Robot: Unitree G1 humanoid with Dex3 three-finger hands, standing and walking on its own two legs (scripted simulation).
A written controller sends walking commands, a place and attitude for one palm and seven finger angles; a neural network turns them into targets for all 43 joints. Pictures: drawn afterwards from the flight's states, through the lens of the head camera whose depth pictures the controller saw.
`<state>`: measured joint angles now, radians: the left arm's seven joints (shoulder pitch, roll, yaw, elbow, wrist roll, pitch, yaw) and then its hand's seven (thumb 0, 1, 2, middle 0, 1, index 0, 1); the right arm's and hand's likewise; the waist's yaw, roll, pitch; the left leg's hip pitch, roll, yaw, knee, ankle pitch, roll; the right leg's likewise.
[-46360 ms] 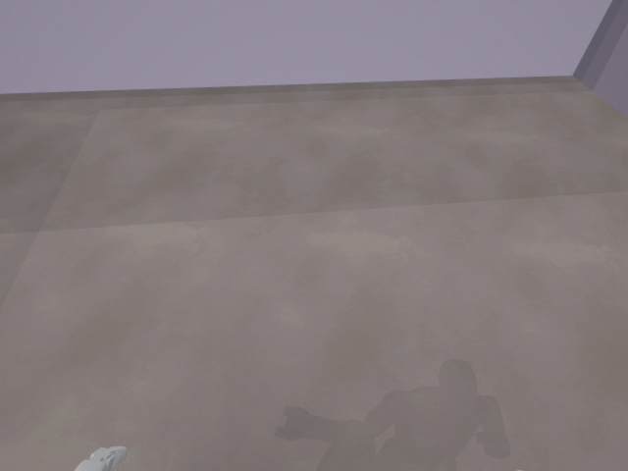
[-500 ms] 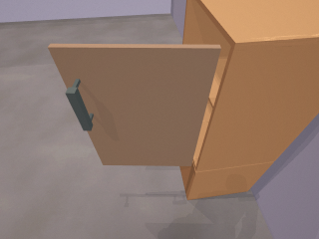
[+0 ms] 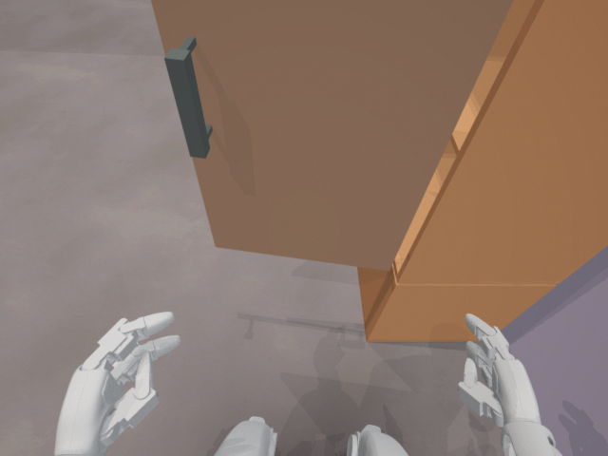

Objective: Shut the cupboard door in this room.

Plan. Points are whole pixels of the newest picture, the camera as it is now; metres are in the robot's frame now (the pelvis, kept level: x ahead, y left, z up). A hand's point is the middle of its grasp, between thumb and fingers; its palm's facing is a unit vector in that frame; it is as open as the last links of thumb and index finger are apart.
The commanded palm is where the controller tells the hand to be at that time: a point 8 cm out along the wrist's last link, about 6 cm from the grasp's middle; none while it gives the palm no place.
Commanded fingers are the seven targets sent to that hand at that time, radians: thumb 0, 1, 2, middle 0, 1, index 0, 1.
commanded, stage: raise the hand and make a fist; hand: left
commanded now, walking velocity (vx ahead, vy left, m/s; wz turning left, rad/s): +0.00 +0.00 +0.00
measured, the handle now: (195, 100) +0.53 +0.23 +0.16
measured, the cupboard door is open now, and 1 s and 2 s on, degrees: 81 81 81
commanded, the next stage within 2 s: bring the fist close to the handle in 1.40 s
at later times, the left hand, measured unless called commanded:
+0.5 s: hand (162, 313) +0.24 +0.18 +0.11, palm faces +0.02 -1.00 -0.06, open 3.5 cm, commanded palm +0.21 +0.24 +0.11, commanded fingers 0.00 0.90 0.90 -1.13 -1.32 -1.13 -1.32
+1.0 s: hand (152, 266) +0.27 +0.19 +0.15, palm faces +0.02 -1.00 -0.06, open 3.1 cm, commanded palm +0.24 +0.24 +0.16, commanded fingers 0.00 0.90 0.90 -1.30 -1.50 -1.30 -1.50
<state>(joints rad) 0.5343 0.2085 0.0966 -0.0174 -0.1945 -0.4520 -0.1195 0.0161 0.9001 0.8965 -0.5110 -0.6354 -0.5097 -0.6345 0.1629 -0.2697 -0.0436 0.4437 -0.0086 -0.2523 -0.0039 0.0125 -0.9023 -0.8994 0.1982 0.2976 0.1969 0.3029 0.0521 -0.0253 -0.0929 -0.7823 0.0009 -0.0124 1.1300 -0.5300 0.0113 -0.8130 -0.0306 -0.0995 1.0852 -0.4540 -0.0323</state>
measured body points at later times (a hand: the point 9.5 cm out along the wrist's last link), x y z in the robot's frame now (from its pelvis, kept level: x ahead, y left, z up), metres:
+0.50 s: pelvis +0.02 +0.01 +0.02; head +0.07 +0.01 +0.47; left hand +0.23 +0.24 +0.12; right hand +0.17 -0.24 -0.06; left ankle +0.02 +0.11 -0.66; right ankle +0.05 -0.11 -0.66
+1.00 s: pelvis +0.04 +0.00 +0.05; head +0.06 -0.01 +0.50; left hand +0.26 +0.25 +0.15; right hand +0.22 -0.22 -0.02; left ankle +0.02 +0.11 -0.66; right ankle +0.05 -0.11 -0.66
